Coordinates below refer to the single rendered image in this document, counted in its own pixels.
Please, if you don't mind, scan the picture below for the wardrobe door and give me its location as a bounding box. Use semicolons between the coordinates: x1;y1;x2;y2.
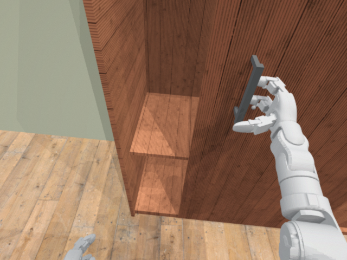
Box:
332;201;347;228
178;0;347;228

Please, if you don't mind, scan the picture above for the left robot hand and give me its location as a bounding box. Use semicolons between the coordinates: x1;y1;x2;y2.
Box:
63;233;96;260

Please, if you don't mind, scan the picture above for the robot right upper arm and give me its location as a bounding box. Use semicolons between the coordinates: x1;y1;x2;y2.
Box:
279;220;347;260

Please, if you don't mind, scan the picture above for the handle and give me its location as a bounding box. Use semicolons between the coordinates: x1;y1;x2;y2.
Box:
234;55;264;124

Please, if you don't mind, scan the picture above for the right robot forearm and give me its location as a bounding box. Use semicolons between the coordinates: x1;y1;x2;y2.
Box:
270;121;347;246

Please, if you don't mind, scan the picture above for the right robot hand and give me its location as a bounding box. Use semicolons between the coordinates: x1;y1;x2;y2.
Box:
233;76;297;135

